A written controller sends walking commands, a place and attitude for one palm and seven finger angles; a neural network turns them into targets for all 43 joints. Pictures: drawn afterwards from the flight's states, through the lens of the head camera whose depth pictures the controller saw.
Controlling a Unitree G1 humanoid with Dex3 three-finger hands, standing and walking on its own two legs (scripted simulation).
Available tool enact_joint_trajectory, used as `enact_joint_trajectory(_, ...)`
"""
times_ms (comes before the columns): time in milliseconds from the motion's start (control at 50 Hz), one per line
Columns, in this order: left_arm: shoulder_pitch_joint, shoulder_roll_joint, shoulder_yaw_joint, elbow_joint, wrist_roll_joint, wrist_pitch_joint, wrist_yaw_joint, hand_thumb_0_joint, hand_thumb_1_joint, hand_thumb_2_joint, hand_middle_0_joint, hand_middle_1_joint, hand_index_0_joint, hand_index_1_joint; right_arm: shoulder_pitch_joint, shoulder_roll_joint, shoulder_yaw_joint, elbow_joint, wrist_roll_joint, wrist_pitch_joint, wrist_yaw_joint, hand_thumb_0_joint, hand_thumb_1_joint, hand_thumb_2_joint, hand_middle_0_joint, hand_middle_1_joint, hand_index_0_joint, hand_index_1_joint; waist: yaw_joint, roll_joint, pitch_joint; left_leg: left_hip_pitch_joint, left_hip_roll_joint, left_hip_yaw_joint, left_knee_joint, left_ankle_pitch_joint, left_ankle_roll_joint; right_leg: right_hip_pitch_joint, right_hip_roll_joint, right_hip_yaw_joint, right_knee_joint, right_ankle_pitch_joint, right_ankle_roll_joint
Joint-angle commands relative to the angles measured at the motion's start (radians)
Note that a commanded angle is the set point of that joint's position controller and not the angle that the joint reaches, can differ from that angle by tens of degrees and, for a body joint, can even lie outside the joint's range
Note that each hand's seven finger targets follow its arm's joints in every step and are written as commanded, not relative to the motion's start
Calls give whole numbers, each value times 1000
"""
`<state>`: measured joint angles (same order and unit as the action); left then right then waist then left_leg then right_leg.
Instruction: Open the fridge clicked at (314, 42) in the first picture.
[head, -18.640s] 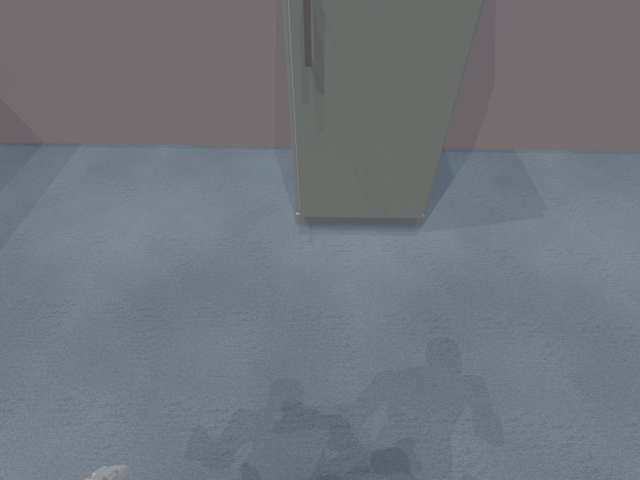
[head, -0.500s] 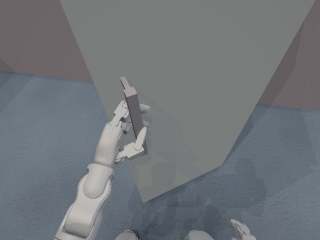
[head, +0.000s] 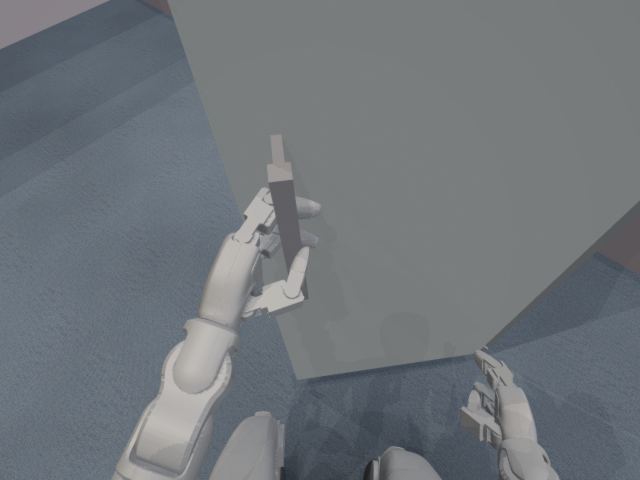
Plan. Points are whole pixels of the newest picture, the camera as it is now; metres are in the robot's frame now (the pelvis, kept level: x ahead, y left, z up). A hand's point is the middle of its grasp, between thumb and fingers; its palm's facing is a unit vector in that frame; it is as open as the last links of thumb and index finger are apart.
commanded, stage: walk backward, drawing the door open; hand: left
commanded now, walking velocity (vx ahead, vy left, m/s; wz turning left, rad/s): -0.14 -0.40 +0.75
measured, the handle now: (290, 232) +0.35 +0.04 +0.11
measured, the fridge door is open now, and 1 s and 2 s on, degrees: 50 80 74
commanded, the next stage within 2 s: stop walking and hold the door back in 0.70 s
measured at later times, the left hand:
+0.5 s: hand (370, 398) +0.18 -0.03 +0.11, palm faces +0.25 -0.95 -0.19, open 7.1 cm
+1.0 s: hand out of the picture +0.12 -0.11 +0.10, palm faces +0.70 -0.67 -0.24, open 6.2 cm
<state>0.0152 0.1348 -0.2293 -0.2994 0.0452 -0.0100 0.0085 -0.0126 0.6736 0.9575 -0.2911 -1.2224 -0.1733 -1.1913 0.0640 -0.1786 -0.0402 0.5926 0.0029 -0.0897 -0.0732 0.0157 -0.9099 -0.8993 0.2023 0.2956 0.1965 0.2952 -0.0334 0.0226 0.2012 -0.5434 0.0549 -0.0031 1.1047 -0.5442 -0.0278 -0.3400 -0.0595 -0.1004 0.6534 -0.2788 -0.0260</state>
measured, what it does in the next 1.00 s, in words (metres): steps to the right, turning left: left foot, then right foot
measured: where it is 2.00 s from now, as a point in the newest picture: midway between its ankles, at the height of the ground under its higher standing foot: outside the picture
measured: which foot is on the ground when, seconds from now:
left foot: up 0.00-0.10, down 0.12-0.38, up 0.40-0.56, down 0.58-0.82, up 0.84-1.00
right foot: down 0.00-0.12, up 0.14-0.36, down 0.38-0.56, up 0.58-0.80, down 0.82-1.00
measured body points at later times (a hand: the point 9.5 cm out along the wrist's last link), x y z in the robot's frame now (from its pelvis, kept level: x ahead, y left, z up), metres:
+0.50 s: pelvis -0.04 -0.22 +0.00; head +0.03 -0.20 +0.44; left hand +0.17 +0.02 +0.13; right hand +0.21 -0.37 -0.10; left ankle -0.06 -0.08 -0.67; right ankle +0.05 -0.32 -0.72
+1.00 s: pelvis -0.01 -0.41 +0.02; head +0.03 -0.41 +0.46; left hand +0.07 -0.08 +0.12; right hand +0.27 -0.47 -0.10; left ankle -0.09 -0.31 -0.63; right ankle +0.07 -0.49 -0.72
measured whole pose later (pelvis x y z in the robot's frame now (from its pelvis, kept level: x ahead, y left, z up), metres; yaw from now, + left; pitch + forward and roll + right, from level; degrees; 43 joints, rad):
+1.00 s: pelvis -0.01 -0.41 +0.02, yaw +42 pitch -1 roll +3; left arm 0.03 0.20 -0.03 0.02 -0.02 -0.11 0.09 -0.07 0.60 0.92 -0.42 -1.36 -0.34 -1.36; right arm 0.13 -0.23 0.01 0.69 0.00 -0.06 -0.11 0.02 -0.91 -0.90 0.20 0.30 0.20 0.30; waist 0.03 0.02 0.08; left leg -0.54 -0.02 0.04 1.15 -0.44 -0.04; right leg -0.23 -0.12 -0.11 0.54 -0.28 0.01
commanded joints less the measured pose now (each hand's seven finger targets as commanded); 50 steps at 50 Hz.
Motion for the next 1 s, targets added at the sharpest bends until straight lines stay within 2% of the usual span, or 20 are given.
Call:
enact_joint_trajectory(0, -211, 13, 58, -332, -15, -149, 24, 0, 900, 900, -450, -1400, -450, -1400, -35, -22, 12, -174, -17, -51, -16, 0, -900, -900, 200, 300, 200, 300, 7, -227, -384, 148, -5, 124, -210, 16, 3, 209, -197, 10, -165, 487, -164)
enact_joint_trajectory(60, -213, -12, 11, -325, -16, -160, 16, 0, 900, 900, -450, -1400, -450, -1400, 59, -47, 7, -163, -19, -83, -16, 0, -900, -900, 200, 300, 200, 300, -37, -141, -421, 417, 42, 95, -667, 262, 32, 64, -142, -13, 58, 400, -102)
enact_joint_trajectory(100, -239, -3, 7, -341, 9, -195, 11, 0, 900, 900, -450, -1400, -450, -1400, 38, -146, -28, -180, -42, -93, -7, 0, -900, -900, 200, 300, 200, 300, -24, 195, -418, 805, 542, -614, -797, 1069, 249, -446, 4, 48, 439, -252, 67)
enact_joint_trajectory(120, -200, 16, 29, -294, 24, -213, 6, 0, 900, 900, -450, -1400, -450, -1400, 38, -147, -15, -162, -48, -92, 9, 0, -900, -900, 200, 300, 200, 300, -35, 54, -393, 728, 546, -647, -797, 976, 280, -414, -10, 167, 498, -204, 61)
enact_joint_trajectory(140, -222, 65, 83, -365, 13, -221, 5, 0, 900, 900, -450, -1400, -450, -1400, 19, -152, -27, -162, -52, -93, 2, 0, -900, -900, 200, 300, 200, 300, -31, 141, -394, 673, 512, -667, -788, 893, 288, -421, -13, 193, 526, -206, 74)
enact_joint_trajectory(220, -170, -1, 48, -298, -11, -184, 0, 0, 900, 900, -450, -1400, -450, -1400, -16, -149, -20, -108, -11, -96, 33, 0, -900, -900, 200, 300, 200, 300, 22, 142, -358, 331, 299, -207, -768, 496, 137, -39, -24, 166, 269, -6, 69)
enact_joint_trajectory(280, -136, 6, 62, -288, -24, -171, 18, 0, 900, 900, -450, -1400, -450, -1400, -17, -133, -14, -135, 19, -86, 34, 0, -900, -900, 200, 300, 200, 300, 29, 170, -372, 168, 186, -127, -770, 154, 95, 270, 65, 5, -77, 37, 78)
enact_joint_trajectory(340, -140, 126, 152, -358, -16, -163, 41, 0, 900, 900, -450, -1400, -450, -1400, -4, -53, -3, -133, 29, -65, 25, 0, -900, -900, 200, 300, 200, 300, 21, -182, -392, 154, -50, 82, -328, 34, 0, 197, -110, 111, -354, -11, -17)
enact_joint_trajectory(400, -45, 167, 233, -360, -25, -143, 44, 0, 900, 900, -450, -1400, -450, -1400, -27, -52, -20, -121, 9, -72, -4, 0, -900, -900, 200, 300, 200, 300, 50, -353, -399, -2, -21, 45, 196, -99, 3, 167, -299, 249, -301, 211, -196)
enact_joint_trajectory(500, -59, 104, 206, -383, -57, -165, 28, 0, 900, 900, -450, -1400, -450, -1400, 17, -43, 6, -124, -10, -72, -26, 0, -900, -900, 200, 300, 200, 300, -15, -204, -368, 290, -10, 149, -441, 168, -1, 59, -160, -60, -31, 375, -111)
enact_joint_trajectory(520, -80, 97, 190, -394, -54, -166, 23, 0, 900, 900, -450, -1400, -450, -1400, 64, -60, -4, -121, -15, -80, -29, 0, -900, -900, 200, 300, 200, 300, -45, -124, -375, 479, 53, 71, -616, 307, 20, -113, -129, -61, 134, 212, -70)
enact_joint_trajectory(560, -62, 88, 179, -389, -25, -189, 21, 0, 900, 900, -450, -1400, -450, -1400, 43, -149, -28, -144, -45, -86, -14, 0, -900, -900, 200, 300, 200, 300, -15, 184, -382, 620, 556, -749, -876, 713, 233, -378, 20, 102, 519, -288, 68)
enact_joint_trajectory(620, -70, 170, 258, -446, -18, -195, 25, 0, 900, 900, -450, -1400, -450, -1400, -36, -147, -21, -124, -38, -71, -3, 0, -900, -900, 200, 300, 200, 300, 0, 208, -243, 251, 436, -578, -924, 65, 225, -240, -35, 240, 513, -81, 79)
enact_joint_trajectory(660, -2, 126, 239, -403, -28, -170, 32, 0, 900, 900, -450, -1400, -450, -1400, -15, -143, -23, -108, -31, -65, 5, 0, -900, -900, 200, 300, 200, 300, 37, 227, -285, 177, 300, -300, -867, 88, 137, -18, -2, 159, 281, -54, 65)
enact_joint_trajectory(720, 10, 113, 240, -393, -48, -149, 45, 0, 900, 900, -450, -1400, -450, -1400, 14, -132, -28, -141, -12, -66, 12, 0, -900, -900, 200, 300, 200, 300, 48, 261, -402, 152, 183, -164, -847, 30, 64, 286, 111, -9, -77, -123, 55)
enact_joint_trajectory(780, 8, 179, 271, -419, -57, -140, 58, 0, 900, 900, -450, -1400, -450, -1400, 37, -57, -7, -137, 4, -64, 0, 0, -900, -900, 200, 300, 200, 300, 23, -92, -385, 174, -27, 47, -417, 82, -11, 225, -70, 110, -410, -84, -24)
enact_joint_trajectory(800, -15, 212, 311, -245, -45, -121, 78, 0, 900, 900, -450, -1400, -450, -1400, 36, -43, 9, -117, -1, -59, -9, 0, -900, -900, 200, 300, 200, 300, 41, -269, -349, -20, -77, 84, -90, 5, -26, 213, -254, 326, -397, 102, -117)
enact_joint_trajectory(840, -64, 216, 340, -82, -51, -90, 105, 0, 900, 900, -450, -1400, -450, -1400, 58, -85, -8, -77, -9, -68, -20, 0, -900, -900, 200, 300, 200, 300, 37, -211, -420, -90, -49, -42, 197, -35, -10, 230, -359, 417, -288, 440, -165)
enact_joint_trajectory(900, -272, 243, 373, 138, -59, -127, 135, 0, 900, 900, -450, -1400, -450, -1400, 25, -84, 36, -46, -13, -39, -47, 0, -900, -900, 200, 300, 200, 300, 30, -194, -358, -96, -37, -8, 157, 71, -21, 299, -300, 207, -203, 782, -90)
enact_joint_trajectory(980, -468, 241, 355, 269, -78, -168, 128, 0, 900, 900, -450, -1400, -450, -1400, -6, -115, 39, -64, -11, 11, -42, 0, -900, -900, 200, 300, 200, 300, 51, -256, -351, 13, -63, 41, -90, 151, -3, 307, -294, 176, -251, 637, -50)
